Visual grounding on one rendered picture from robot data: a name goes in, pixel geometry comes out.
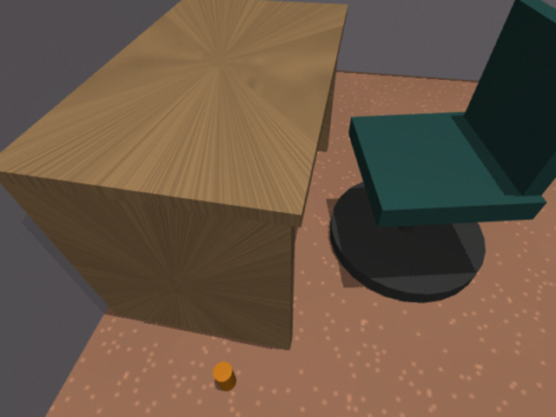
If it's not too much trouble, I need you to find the can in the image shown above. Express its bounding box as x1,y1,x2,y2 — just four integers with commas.
213,361,236,391

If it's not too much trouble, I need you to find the office chair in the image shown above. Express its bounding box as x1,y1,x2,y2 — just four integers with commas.
330,0,556,303

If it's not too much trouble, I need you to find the desk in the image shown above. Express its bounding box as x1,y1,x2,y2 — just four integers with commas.
0,0,348,350

